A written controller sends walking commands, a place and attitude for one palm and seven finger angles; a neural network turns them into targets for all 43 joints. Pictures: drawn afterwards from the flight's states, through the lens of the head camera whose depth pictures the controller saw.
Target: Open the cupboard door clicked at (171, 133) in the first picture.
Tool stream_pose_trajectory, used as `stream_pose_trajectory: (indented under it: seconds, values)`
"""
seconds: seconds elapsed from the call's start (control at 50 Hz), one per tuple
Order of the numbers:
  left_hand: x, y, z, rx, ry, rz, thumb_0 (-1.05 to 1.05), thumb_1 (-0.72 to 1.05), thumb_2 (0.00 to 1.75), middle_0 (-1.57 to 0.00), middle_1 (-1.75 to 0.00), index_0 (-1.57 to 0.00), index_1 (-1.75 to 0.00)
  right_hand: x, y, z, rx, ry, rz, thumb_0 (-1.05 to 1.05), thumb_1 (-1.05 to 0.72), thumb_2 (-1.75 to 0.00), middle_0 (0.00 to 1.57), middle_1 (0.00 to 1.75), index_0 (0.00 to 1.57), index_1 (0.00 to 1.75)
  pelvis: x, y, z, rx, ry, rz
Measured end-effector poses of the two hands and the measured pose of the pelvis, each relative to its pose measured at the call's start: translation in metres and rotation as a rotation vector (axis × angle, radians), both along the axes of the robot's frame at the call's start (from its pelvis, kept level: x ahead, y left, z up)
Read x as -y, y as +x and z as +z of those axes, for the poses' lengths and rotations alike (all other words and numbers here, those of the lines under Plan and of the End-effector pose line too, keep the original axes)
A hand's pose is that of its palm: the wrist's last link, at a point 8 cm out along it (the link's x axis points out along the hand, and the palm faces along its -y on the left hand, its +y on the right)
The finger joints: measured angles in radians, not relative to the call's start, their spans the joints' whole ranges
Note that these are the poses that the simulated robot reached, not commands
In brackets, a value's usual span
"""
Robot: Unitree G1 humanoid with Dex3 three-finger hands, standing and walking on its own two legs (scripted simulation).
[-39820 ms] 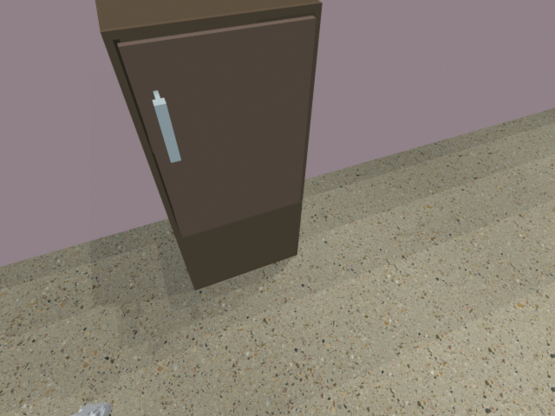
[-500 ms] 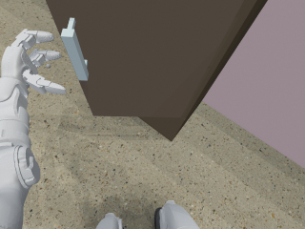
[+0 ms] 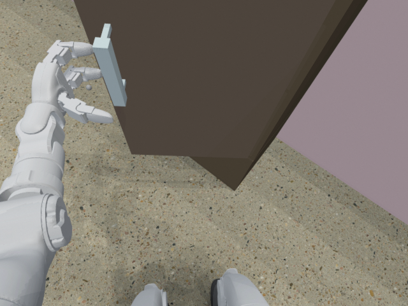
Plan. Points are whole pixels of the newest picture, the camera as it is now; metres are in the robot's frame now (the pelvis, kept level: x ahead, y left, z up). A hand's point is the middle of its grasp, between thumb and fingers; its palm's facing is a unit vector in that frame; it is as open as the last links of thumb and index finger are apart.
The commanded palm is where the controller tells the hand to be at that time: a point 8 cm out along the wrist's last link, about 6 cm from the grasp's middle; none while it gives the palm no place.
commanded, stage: slide the fingers in behind the handle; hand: left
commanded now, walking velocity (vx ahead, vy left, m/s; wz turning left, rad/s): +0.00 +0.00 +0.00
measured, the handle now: (114, 68) +0.55 +0.13 +0.09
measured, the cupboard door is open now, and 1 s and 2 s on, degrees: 39 37 38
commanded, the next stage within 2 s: close the thumb around the handle in 0.92 s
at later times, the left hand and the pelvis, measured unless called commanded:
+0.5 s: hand (123, 87) +0.51 +0.12 +0.08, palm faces -0.08 -1.00 -0.03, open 14.0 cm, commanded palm +0.48 +0.17 +0.09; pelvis +0.00 -0.01 +0.00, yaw +0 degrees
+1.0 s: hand (117, 90) +0.50 +0.13 +0.08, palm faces -0.09 -1.00 -0.01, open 14.0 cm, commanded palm +0.49 +0.18 +0.09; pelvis -0.01 -0.02 +0.00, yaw +0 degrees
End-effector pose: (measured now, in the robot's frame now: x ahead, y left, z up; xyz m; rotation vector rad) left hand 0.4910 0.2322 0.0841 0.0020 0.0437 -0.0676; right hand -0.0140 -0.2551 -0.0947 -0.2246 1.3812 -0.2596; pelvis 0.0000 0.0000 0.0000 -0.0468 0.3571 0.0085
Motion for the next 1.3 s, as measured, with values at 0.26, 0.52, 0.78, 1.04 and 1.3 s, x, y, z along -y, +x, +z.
stream_pose_trajectory:
  seconds: [0.26,0.52,0.78,1.04,1.3]
  values:
    - [0.023,-0.006,0.001,0.01,0.039,-0.037,-0.01,-0.5,0.3,-0.29,-1.2,-0.2,-1.2,0.006,0.011,-0.004,0.0,0.012,0.039,0.01,-0.91,-0.89,0.21,0.3,0.2,0.3,0.003,0.001,0.0,0.005,0.0,0.025]
    - [0.06,0.001,0.0,0.017,0.029,-0.017,-0.01,-0.5,0.3,-0.3,-1.2,-0.28,-1.21,0.011,0.018,-0.006,0.089,0.029,-0.001,0.01,-0.91,-0.89,0.21,0.3,0.2,0.3,0.012,-0.001,0.001,0.017,0.022,-0.011]
    - [0.051,-0.006,0.003,0.004,0.016,-0.011,-0.01,-0.5,0.3,-0.3,-1.2,-0.3,-1.2,0.023,0.002,-0.003,0.055,0.009,-0.008,0.01,-0.91,-0.89,0.21,0.3,0.2,0.3,0.019,-0.006,0.002,0.024,0.026,-0.008]
    - [0.05,-0.005,0.0,0.004,0.009,-0.023,-0.01,-0.5,0.3,-0.3,-1.2,-0.3,-1.2,0.026,-0.001,0.0,0.061,-0.024,0.002,0.01,-0.91,-0.89,0.2,0.3,0.2,0.3,0.015,-0.011,0.0,0.016,0.021,-0.003]
    - [0.052,-0.002,0.004,0.028,0.01,-0.036,-0.01,-0.15,0.45,-0.32,-1.24,-0.32,-1.24,0.007,-0.006,-0.004,0.042,0.018,-0.015,0.01,-0.91,-0.89,0.21,0.3,0.2,0.3,0.007,-0.006,0.0,0.011,0.018,-0.014]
